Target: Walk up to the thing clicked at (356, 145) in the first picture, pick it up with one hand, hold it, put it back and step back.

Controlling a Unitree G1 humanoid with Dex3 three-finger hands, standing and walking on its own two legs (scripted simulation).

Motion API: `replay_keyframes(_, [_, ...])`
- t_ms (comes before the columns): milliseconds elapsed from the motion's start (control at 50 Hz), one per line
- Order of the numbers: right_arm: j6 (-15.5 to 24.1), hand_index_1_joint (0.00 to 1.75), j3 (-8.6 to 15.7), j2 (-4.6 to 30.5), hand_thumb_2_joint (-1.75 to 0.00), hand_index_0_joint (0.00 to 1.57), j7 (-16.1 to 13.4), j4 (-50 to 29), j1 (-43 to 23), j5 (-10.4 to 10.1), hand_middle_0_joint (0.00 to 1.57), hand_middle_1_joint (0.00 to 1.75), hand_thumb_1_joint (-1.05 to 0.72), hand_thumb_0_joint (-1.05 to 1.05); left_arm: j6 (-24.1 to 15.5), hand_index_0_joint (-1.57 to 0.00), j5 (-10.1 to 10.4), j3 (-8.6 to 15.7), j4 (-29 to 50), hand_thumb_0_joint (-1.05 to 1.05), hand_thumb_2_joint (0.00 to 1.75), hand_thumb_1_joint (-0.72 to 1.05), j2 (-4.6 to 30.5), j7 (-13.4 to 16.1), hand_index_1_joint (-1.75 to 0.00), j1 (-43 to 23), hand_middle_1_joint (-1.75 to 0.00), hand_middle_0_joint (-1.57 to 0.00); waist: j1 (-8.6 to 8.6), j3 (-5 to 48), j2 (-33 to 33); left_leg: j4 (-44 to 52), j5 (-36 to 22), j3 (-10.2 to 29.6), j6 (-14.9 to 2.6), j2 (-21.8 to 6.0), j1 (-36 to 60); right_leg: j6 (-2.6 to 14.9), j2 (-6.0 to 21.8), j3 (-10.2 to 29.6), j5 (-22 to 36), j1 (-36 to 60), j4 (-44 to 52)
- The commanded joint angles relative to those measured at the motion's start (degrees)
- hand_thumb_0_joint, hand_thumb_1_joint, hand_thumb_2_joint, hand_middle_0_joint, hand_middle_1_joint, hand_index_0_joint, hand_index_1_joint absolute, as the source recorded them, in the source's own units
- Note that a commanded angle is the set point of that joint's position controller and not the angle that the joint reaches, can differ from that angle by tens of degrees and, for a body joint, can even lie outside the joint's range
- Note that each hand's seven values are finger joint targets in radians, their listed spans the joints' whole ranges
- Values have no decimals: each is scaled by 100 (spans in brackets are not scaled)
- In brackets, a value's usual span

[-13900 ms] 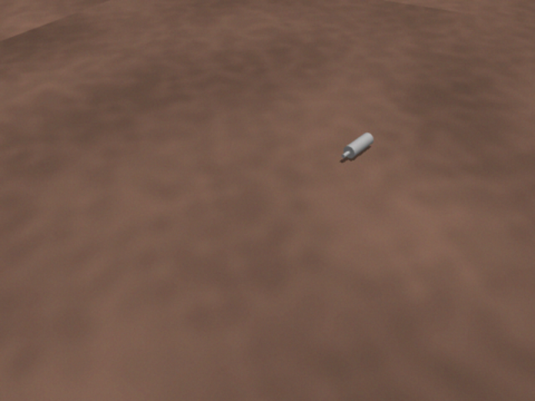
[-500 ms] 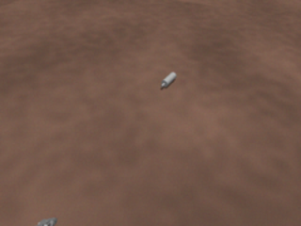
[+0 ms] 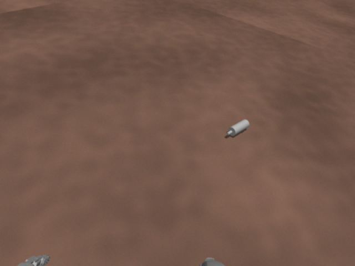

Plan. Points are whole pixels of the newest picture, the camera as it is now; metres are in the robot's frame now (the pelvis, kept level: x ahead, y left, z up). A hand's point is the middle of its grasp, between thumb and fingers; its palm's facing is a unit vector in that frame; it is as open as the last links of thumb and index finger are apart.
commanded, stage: walk up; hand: left
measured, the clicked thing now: (236, 128) +1.34 -0.58 -0.73
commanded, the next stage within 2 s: none
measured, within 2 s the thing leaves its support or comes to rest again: neither
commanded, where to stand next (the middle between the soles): +1.23 -1.06 m, yaw +39 degrees
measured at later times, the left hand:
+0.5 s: hand (121, 246) +0.22 +0.14 -0.16, palm faces +0.29 -0.89 -0.35, open 7.4 cm
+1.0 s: hand (178, 168) +0.48 -0.01 -0.16, palm faces +0.33 -0.85 -0.40, open 7.4 cm
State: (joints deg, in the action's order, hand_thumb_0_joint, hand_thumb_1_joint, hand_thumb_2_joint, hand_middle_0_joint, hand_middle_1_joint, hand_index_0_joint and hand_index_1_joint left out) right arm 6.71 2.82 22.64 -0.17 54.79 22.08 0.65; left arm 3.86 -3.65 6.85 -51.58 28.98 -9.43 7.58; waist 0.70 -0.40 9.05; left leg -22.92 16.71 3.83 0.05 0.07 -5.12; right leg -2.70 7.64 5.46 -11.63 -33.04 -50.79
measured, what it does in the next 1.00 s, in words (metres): walks ahead, turning left: right foot, then left foot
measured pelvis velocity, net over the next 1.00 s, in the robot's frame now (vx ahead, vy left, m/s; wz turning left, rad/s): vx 0.48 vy -0.33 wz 0.43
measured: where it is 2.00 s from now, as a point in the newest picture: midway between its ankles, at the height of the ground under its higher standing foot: (256, 182)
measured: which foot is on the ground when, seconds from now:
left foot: down 0.00-0.18, up 0.20-0.52, down 0.54-0.96, up 0.98-1.00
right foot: up 0.00-0.12, down 0.14-0.56, up 0.58-0.92, down 0.94-1.00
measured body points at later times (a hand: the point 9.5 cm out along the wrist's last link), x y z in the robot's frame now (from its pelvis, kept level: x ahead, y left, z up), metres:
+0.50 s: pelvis +0.27 -0.15 -0.02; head +0.28 -0.12 +0.43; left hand +0.20 +0.19 -0.13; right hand +0.47 -0.43 -0.10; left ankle +0.39 -0.02 -0.72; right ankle +0.20 -0.23 -0.74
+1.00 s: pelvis +0.48 -0.33 -0.05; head +0.49 -0.32 +0.40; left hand +0.46 +0.04 -0.13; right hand +0.64 -0.69 -0.12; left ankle +0.39 -0.09 -0.71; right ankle +0.59 -0.45 -0.74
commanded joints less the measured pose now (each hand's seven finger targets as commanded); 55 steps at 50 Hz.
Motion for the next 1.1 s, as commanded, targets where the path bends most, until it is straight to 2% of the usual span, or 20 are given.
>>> replay_keyframes(0, [138, 30, 571, 2217, -90, 20, -197, -433, 71, 42, 20, 30, -90, 0, -288, -20, 43, 240, 874, 0, 90, 90, 789, 11, -30, -1404, -30, -20, -245, -511, -1597, 892, 478, 1038, -1162, -1128, -482, 46, 104, -134, -26, -228, 736])
replay_keyframes(60, [103, 30, 590, 2246, -90, 20, -251, -558, -141, 89, 20, 30, -90, 0, -382, -20, 74, 266, 900, 0, 90, 90, 730, 52, -30, -1266, -30, -20, -57, -289, -1843, 166, -938, 939, -1098, -1213, -492, 187, 56, -298, -480, 447, 1300])
replay_keyframes(120, [23, 30, 425, 1819, -90, 20, -305, -781, -529, 104, 20, 30, -90, 0, -493, -20, 59, 543, 313, 0, 90, 90, 1148, 213, -30, 805, -30, -20, 1095, 802, -713, -2858, -1636, 310, -659, -693, -1959, 479, -331, -457, -787, 3523, 2055])
replay_keyframes(140, [47, 30, 199, 1163, -90, 20, -322, -874, -314, 96, 20, 30, -90, 0, -545, -20, -41, 710, 131, 0, 90, 90, 1710, 325, -30, 1613, -30, -20, 1447, 975, 1037, -4608, 134, -267, -423, 3, -3474, 415, 647, 851, -2204, 4417, 2728])
replay_keyframes(160, [33, 30, 201, 1310, -90, 20, -394, -995, -134, -8, 20, 30, -90, 0, -540, -20, 21, 653, 213, 0, 90, 90, 2135, 385, -30, 1177, -30, -20, 1027, 841, 1867, -5472, 1615, -776, -315, 513, -4730, 681, 1739, 3113, -2855, 4675, 4222])
replay_keyframes(180, [-11, 30, 248, 1633, -90, 20, -476, -740, -14, 81, 20, 30, -90, 0, -539, -20, 108, 631, 457, 0, 90, 90, 2091, 454, -30, 440, -30, -20, 758, 706, 1355, -5867, 1413, -380, -360, -135, -4428, 1047, 2000, 3462, -2850, 4076, 4165])
replay_keyframes(260, [-4, 30, 290, 1555, -90, 20, -240, -323, -16, -120, 20, 30, -90, 0, -589, -20, 144, 299, 584, 0, 90, 90, 948, 509, -30, 47, -30, -20, 247, -151, 347, -4286, 246, -178, -425, -614, -3245, 917, 654, -71, -27, 2494, 3182])
replay_keyframes(340, [-21, 30, 235, 1297, -90, 20, -133, -600, -416, -38, 20, 30, -90, 0, -583, -20, 90, 188, 823, 0, 90, 90, 693, 461, -30, 303, -30, -20, 417, -490, 165, -2609, -49, -705, -261, -423, -3234, 1475, 616, -788, 1631, 2522, 3099])
replay_keyframes(460, [-88, 30, 455, 1395, -90, 20, -269, -466, 835, -105, 20, 30, -90, 0, -432, -20, 97, 134, 1351, 0, 90, 90, 763, 388, -30, 141, -30, -20, -213, 169, -253, -1520, -1660, -1276, -402, -22, -144, 1161, 493, -1276, 1197, 1213, 2083])
replay_keyframes(500, [-82, 30, 632, 1838, -90, 20, -412, -434, 1505, -42, 20, 30, -90, 0, -422, -20, 48, 29, 1469, 0, 90, 90, 464, 432, -30, 545, -30, -20, -564, 594, -1087, -1244, -728, -249, -841, -487, 1320, 791, 36, -1370, 1315, 158, 107])
replay_keyframes(540, [-85, 30, 820, 2490, -90, 20, -592, -861, 1376, -48, 20, 30, -90, 0, -289, -20, -43, 103, 1458, 0, 90, 90, 692, 427, -30, 1098, -30, -20, -406, 831, -1485, 415, 1897, 4186, -1577, -2742, 1296, 336, -656, -465, -2093, -990, -2252])
replay_keyframes(560, [-74, 30, 783, 2513, -90, 20, -641, -1068, 1008, -228, 20, 30, -90, 0, -231, -20, -32, 217, 1516, 0, 90, 90, 1220, 429, -30, 1067, -30, -20, -361, 588, -878, 619, 1601, 4675, -1907, -3124, 1148, 140, -454, 145, -1847, -1250, -2761])
replay_keyframes(620, [17, 30, 528, 1997, -90, 20, -666, -1087, 220, -175, 20, 30, -90, 0, -218, -20, 78, 266, 1419, 0, 90, 90, 1156, 472, -30, 639, -30, -20, -119, 120, -761, 226, -277, 2503, -1568, -2245, -435, 197, 14, 275, -1282, -709, -2727])
replay_keyframes(700, [112, 30, 488, 2111, -90, 20, -510, -999, -178, -34, 20, 30, -90, 0, -73, -20, 98, 306, 1273, 0, 90, 90, 937, 273, -30, 1004, -30, -20, 224, -288, -1586, 217, 1056, 731, -1205, -1305, -2339, 204, 116, -40, -986, 363, -1553])
replay_keyframes(860, [45, 30, 666, 2642, -90, 20, -433, -816, -208, 167, 20, 30, -90, 0, -12, -20, 70, 404, 1450, 0, 90, 90, 851, 182, -30, 404, -30, -20, 14, -20, -2281, -57, 1707, 866, -1155, -1275, -2425, 203, -86, -614, -1024, 773, 129])
replay_keyframes(920, [-119, 30, 504, 2130, -90, 20, -522, -867, -821, 175, 20, 30, -90, 0, -82, -20, 61, 575, 857, 0, 90, 90, 968, 304, -30, 1931, -30, -20, 1015, 534, -1154, -2367, 1178, -54, -751, -737, -3495, 253, -514, -975, -860, 3101, 1635])
replay_keyframes(940, [-169, 30, 254, 1378, -90, 20, -553, -837, -709, 122, 20, 30, -90, 0, -159, -20, -69, 674, 753, 0, 90, 90, 1389, 394, -30, 2467, -30, -20, 1448, 356, 625, -4485, 1631, -571, -466, 113, -4582, 231, 99, 263, -1766, 3379, 2634])
replay_keyframes(960, [-170, 30, 210, 1222, -90, 20, -646, -939, -389, 17, 20, 30, -90, 0, -245, -20, -85, 678, 1038, 0, 90, 90, 1884, 477, -30, 1749, -30, -20, 904, 126, 1392, -5320, 1983, -368, -290, 439, -5328, 642, 1241, 2548, -2216, 2990, 3900])
replay_keyframes(980, [-208, 30, 348, 1571, -90, 20, -767, -777, -139, 104, 20, 30, -90, 0, -282, -20, 64, 711, 1322, 0, 90, 90, 2154, 554, -30, 712, -30, -20, 369, -4, 1176, -5477, 1537, -42, -304, -241, -4914, 1150, 1711, 3436, -3138, 2531, 4221])
replay_keyframes(1080, [-137, 30, 270, 1612, -90, 20, -595, -5, 419, -113, 20, 30, -90, 0, -368, -20, 110, 352, 1127, 0, 90, 90, 933, 613, -30, 519, -30, -20, 71, -498, 544, -4076, 410, -213, -342, -212, -3643, 977, 343, 185, 228, 2037, 2832])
